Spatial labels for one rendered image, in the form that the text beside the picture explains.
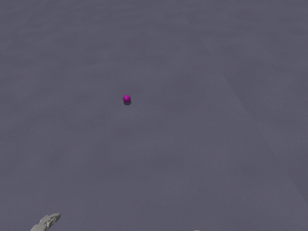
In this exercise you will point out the left robot hand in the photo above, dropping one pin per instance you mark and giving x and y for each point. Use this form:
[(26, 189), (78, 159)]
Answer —
[(46, 222)]

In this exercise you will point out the ball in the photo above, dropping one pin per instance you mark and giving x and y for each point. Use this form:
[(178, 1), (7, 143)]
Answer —
[(126, 98)]

